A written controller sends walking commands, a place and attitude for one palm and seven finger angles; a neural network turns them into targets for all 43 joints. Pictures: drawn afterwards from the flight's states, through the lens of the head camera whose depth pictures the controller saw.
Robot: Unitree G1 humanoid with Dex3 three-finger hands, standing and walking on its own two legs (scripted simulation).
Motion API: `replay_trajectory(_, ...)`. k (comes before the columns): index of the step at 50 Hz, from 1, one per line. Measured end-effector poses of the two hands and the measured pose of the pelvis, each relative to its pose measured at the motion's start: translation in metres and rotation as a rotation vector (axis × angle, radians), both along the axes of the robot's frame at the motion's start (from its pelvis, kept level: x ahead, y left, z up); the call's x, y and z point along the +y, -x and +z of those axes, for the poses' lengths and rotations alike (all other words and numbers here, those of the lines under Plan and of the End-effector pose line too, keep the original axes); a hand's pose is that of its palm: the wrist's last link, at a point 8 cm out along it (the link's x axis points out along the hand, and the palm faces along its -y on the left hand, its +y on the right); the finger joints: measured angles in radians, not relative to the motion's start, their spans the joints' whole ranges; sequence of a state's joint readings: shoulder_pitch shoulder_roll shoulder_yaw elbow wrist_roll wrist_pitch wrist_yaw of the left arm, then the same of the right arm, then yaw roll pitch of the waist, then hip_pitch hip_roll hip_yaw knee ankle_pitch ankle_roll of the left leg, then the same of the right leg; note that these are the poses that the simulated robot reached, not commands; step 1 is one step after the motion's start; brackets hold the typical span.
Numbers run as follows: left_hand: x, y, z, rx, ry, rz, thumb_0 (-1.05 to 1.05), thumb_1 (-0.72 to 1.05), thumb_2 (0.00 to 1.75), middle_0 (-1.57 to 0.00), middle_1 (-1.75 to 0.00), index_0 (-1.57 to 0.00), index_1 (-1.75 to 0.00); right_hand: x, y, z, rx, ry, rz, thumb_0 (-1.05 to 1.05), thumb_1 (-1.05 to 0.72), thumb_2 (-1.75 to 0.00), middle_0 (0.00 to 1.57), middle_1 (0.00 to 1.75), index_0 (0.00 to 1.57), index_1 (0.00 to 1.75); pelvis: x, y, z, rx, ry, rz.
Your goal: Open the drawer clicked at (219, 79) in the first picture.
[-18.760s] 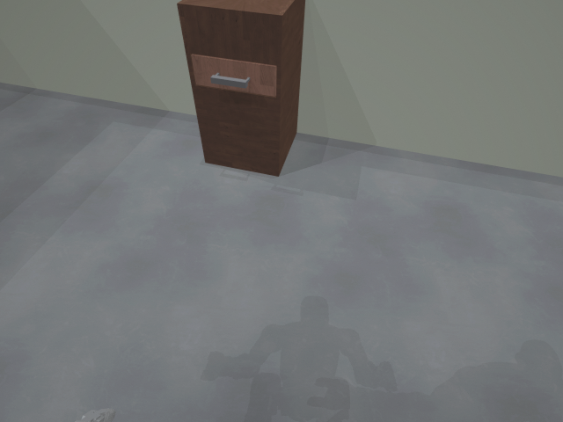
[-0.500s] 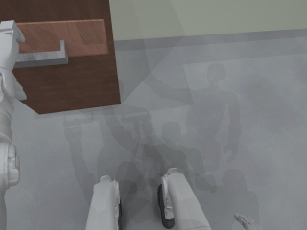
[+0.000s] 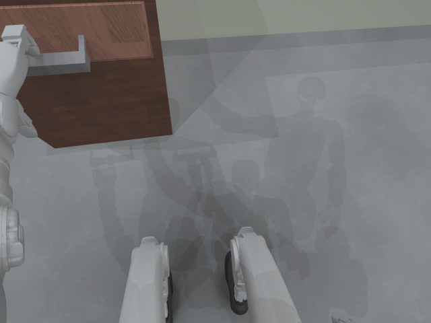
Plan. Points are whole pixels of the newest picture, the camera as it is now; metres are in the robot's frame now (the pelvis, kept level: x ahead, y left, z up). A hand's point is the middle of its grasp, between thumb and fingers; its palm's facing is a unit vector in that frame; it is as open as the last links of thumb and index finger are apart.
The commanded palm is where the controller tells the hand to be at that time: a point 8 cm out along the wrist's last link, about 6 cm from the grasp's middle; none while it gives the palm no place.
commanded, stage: lower the fingers behind the handle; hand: left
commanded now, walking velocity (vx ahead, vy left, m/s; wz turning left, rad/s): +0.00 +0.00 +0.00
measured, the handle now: (40, 54) +0.60 +0.30 -0.04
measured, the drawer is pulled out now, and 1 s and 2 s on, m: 0.00 0.00 0.00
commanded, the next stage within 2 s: lift the fingers back up to retry in 1.00 s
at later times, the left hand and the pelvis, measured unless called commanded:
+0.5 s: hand (16, 84) +0.52 +0.32 -0.02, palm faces -0.01 +0.02 -1.00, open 13.7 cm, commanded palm +0.52 +0.29 -0.01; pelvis -0.02 +0.00 -0.03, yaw +0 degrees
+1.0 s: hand (16, 85) +0.52 +0.32 -0.02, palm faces -0.03 +0.03 -1.00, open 13.9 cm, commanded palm +0.52 +0.30 -0.01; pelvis -0.03 +0.00 -0.05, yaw +0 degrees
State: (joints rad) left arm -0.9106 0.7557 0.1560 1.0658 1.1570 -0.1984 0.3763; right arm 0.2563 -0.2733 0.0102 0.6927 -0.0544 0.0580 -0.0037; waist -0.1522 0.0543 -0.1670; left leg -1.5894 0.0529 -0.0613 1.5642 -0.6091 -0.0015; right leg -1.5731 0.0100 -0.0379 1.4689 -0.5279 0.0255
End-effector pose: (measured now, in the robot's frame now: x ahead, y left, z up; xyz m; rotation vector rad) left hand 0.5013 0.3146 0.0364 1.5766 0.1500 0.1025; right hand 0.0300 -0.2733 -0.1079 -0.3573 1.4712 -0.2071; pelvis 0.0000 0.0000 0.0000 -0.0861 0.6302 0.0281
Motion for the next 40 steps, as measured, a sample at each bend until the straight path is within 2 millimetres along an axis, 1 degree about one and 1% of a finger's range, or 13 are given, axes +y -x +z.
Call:
replay_trajectory(5,-0.001,-0.001,-0.001,-0.013,-0.002,0.015,0.0,-0.49,0.3,-0.32,-1.22,-0.31,-1.24,0.002,-0.002,-0.008,-0.006,-0.012,0.004,0.01,-0.91,-0.9,0.21,0.3,0.2,0.3,-0.001,0.003,-0.005,0.0,-0.001,0.003)
replay_trajectory(13,-0.002,-0.004,0.0,0.0,-0.008,0.035,0.0,-0.49,0.3,-0.32,-1.2,-0.31,-1.28,0.001,-0.004,-0.013,-0.043,-0.011,0.007,0.01,-0.91,-0.9,0.21,0.3,0.2,0.3,-0.003,0.008,-0.012,-0.002,-0.001,0.002)
replay_trajectory(20,-0.001,-0.004,0.0,-0.001,-0.01,0.024,0.0,-0.49,0.3,-0.32,-1.22,-0.3,-1.3,-0.001,0.0,-0.021,-0.054,-0.002,0.012,0.01,-0.91,-0.9,0.21,0.3,0.2,0.3,-0.003,0.014,-0.021,0.0,-0.002,0.001)
replay_trajectory(33,-0.001,-0.002,-0.005,-0.051,-0.028,0.013,0.0,-0.49,0.3,-0.32,-1.24,-0.28,-1.33,0.002,0.009,-0.047,-0.053,-0.014,0.02,0.01,-0.91,-0.9,0.21,0.3,0.2,0.3,-0.002,0.026,-0.044,0.007,-0.008,0.0)
replay_trajectory(40,-0.003,-0.003,-0.005,-0.043,-0.034,0.03,0.0,-0.49,0.3,-0.32,-1.24,-0.27,-1.35,0.003,0.012,-0.051,-0.067,-0.016,0.013,0.01,-0.91,-0.9,0.21,0.3,0.2,0.3,-0.003,0.031,-0.049,0.004,-0.007,0.002)
